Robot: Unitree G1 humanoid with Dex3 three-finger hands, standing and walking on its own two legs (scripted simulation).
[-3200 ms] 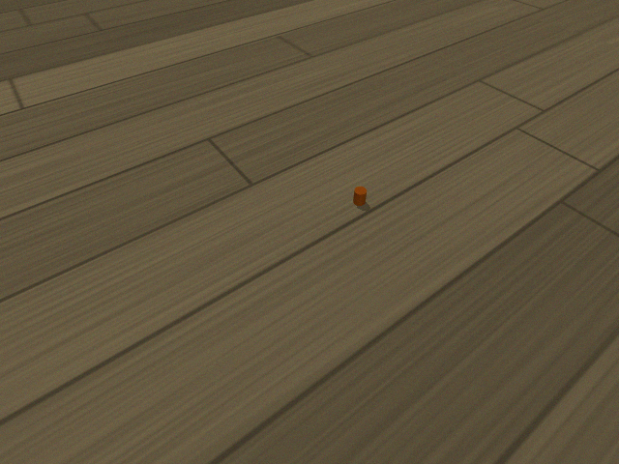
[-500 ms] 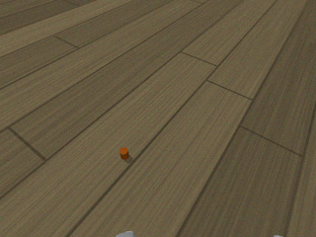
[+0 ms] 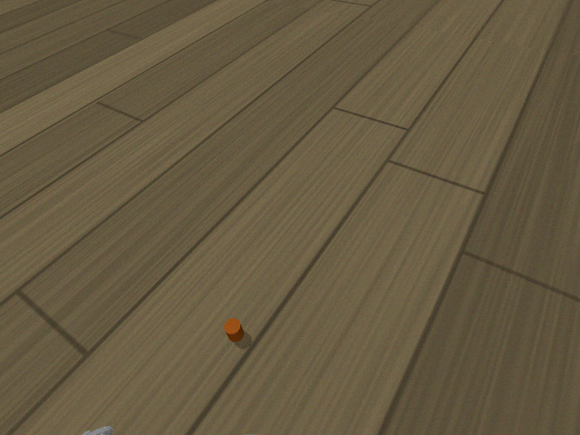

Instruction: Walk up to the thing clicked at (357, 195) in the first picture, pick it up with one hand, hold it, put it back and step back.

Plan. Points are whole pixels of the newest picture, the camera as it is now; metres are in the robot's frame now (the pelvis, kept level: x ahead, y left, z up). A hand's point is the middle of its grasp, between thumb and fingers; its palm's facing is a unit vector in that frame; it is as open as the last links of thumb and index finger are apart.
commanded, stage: walk up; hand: left
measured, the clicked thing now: (234, 330) +0.57 +0.28 -0.72
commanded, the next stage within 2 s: stand in 1.82 s
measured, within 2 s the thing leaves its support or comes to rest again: neither
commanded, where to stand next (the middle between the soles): +0.20 +0.03 m, yaw +1 degrees
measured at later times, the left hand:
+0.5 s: hand out of the picture +0.15 +0.32 -0.16, palm faces -0.05 -0.93 -0.36, open 7.4 cm
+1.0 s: hand (145, 369) +0.25 +0.28 -0.13, palm faces -0.01 -0.94 -0.33, open 7.4 cm
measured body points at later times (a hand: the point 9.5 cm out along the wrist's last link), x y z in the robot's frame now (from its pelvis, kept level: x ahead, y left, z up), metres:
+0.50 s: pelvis +0.11 +0.04 +0.00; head +0.13 +0.06 +0.45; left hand +0.16 +0.36 -0.13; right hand +0.19 -0.27 -0.10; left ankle +0.16 +0.16 -0.73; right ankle +0.14 -0.10 -0.70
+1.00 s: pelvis +0.14 +0.03 +0.02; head +0.15 +0.03 +0.47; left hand +0.25 +0.33 -0.11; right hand +0.23 -0.27 -0.11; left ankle +0.16 +0.16 -0.73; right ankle +0.15 -0.10 -0.73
